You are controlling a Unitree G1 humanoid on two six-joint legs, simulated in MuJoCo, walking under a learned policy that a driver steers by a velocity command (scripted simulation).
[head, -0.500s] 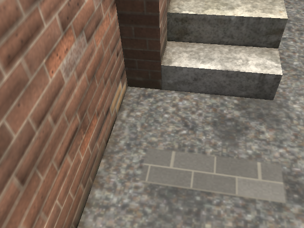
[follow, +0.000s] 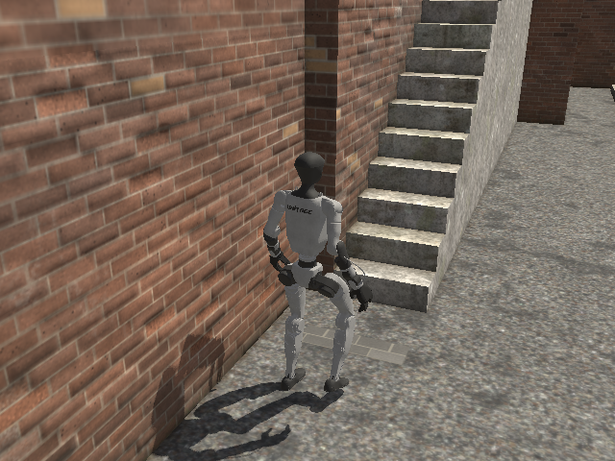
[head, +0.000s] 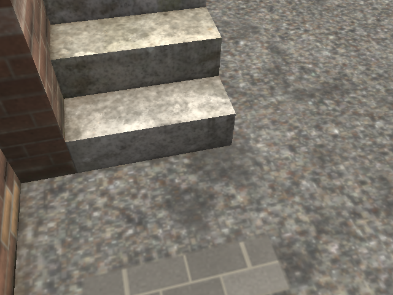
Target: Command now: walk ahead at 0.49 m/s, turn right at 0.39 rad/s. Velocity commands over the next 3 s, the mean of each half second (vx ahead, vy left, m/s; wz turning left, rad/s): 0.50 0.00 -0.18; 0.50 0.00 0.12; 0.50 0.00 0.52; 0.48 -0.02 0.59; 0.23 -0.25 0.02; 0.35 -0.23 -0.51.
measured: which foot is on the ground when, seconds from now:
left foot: down 0.00-0.28, up 0.30-0.80, down 0.82-1.00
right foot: up 0.00-0.24, down 0.26-0.82, up 0.84-1.00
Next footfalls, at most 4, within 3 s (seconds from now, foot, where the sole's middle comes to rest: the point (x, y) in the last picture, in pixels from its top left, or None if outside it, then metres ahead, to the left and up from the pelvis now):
0.26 right None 0.34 -0.18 -0.78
0.82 left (203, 246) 0.66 -0.04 -0.78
1.34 right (233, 182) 0.94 -0.18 -0.78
1.86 left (168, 187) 0.92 0.09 -0.78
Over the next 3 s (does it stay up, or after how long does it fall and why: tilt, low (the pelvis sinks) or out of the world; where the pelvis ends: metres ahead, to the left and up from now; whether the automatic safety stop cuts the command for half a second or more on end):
stays up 1.30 0.09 0.22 its command is cut before an obstacle after 2.0 s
